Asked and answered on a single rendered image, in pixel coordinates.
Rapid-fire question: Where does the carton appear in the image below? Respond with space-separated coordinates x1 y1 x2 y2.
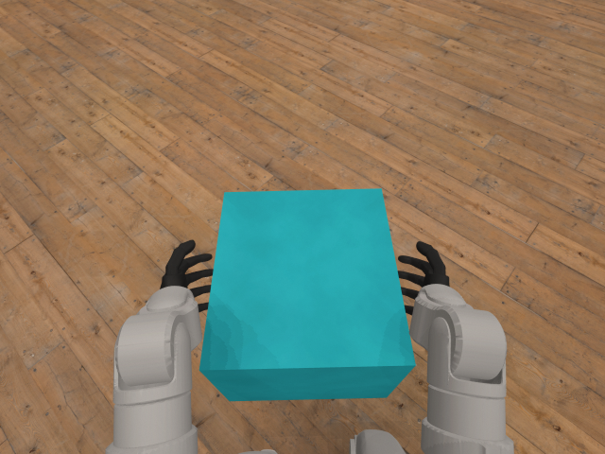
199 188 416 401

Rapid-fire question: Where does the robot left forearm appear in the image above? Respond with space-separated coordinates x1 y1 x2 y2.
105 286 202 454

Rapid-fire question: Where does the robot right thigh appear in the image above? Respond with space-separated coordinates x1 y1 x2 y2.
349 429 406 454

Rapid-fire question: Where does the right robot hand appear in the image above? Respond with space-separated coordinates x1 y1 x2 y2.
398 241 450 315

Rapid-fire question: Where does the left robot hand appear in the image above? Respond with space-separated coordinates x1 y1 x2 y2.
160 240 214 313

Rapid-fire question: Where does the robot right forearm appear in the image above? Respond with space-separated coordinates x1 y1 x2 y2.
409 284 514 454

